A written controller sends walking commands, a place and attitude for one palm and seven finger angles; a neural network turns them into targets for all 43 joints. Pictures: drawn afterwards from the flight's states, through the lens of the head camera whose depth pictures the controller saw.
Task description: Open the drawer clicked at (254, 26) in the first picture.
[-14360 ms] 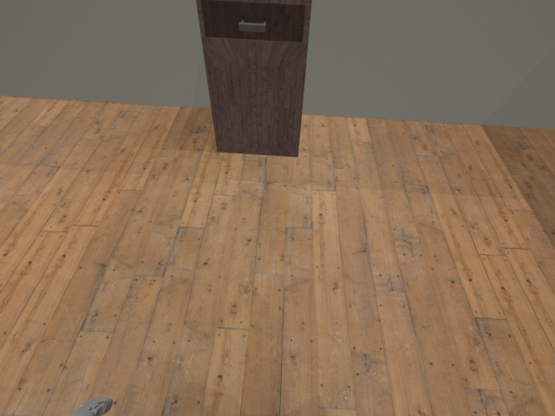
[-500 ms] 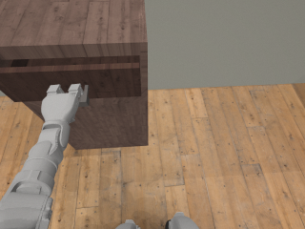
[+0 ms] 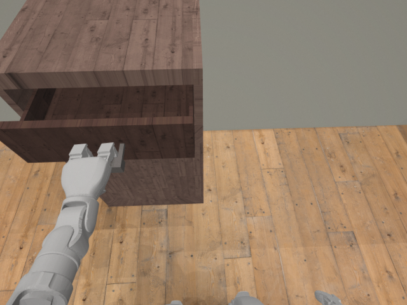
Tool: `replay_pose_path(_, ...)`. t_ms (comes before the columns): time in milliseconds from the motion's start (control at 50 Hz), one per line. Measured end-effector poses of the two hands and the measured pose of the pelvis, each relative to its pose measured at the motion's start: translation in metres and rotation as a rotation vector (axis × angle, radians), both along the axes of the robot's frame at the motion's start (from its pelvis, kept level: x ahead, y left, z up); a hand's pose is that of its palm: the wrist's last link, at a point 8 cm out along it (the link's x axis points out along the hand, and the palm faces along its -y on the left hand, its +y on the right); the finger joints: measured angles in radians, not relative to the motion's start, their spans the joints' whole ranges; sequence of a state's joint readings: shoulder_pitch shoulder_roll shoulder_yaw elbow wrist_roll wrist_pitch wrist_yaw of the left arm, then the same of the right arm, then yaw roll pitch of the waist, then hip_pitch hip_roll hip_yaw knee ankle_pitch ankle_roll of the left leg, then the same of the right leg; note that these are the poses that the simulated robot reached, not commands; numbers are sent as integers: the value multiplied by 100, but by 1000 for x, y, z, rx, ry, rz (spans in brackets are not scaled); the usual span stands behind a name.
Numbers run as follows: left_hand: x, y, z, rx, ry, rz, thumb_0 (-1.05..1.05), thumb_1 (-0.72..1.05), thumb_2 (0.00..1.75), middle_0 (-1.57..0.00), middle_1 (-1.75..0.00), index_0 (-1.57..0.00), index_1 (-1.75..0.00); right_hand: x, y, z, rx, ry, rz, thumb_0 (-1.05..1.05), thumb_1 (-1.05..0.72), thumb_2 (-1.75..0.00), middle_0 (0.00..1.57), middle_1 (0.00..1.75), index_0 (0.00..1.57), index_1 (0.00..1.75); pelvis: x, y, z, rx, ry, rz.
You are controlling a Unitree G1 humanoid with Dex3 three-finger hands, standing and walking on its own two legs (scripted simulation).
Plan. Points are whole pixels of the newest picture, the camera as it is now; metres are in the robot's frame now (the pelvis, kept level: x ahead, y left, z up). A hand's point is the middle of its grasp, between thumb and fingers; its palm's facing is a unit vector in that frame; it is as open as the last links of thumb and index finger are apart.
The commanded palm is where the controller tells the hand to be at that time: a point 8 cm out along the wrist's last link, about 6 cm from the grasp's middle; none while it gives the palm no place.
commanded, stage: pull the drawer open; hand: left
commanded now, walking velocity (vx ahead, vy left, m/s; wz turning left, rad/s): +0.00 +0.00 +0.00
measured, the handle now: (99, 156) +0.42 +0.25 -0.01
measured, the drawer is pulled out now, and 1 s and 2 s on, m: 0.11 0.22 0.30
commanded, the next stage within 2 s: open the thumb to release the handle in 1.78 s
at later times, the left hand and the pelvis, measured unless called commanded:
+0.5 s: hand (94, 208) +0.31 +0.24 -0.03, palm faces -0.02 -0.05 -1.00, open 6.0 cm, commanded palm +0.27 +0.25 +0.02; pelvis -0.01 -0.01 +0.00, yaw +0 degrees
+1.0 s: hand (89, 237) +0.25 +0.24 -0.03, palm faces -0.01 -0.05 -1.00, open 6.0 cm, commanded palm +0.21 +0.24 +0.02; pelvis -0.01 -0.01 +0.00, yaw +0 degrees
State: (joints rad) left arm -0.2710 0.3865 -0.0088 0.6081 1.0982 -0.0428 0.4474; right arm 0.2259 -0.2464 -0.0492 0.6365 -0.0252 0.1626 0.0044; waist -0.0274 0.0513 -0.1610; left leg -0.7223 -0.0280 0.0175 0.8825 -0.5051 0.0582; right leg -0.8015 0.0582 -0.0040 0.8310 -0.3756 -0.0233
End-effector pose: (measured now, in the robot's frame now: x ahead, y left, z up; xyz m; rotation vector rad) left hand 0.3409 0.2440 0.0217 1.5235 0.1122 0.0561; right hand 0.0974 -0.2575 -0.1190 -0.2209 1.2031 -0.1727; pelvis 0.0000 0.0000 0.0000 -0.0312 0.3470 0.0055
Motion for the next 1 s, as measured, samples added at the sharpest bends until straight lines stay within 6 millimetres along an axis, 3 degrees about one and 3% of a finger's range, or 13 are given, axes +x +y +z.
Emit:
replay_pose_path(420,-46,-3,0,0,-8,13,1,67,79,-28,-135,-38,-132,13,-7,5,-8,-98,16,1,-91,-90,20,30,21,29,-10,-8,-1,15,-39,-7)
replay_pose_path(1000,-112,-9,-1,1,-20,46,2,67,79,-28,-133,-39,-133,61,4,14,22,-237,93,1,-91,-90,20,30,21,30,-8,-14,-3,23,-73,-6)
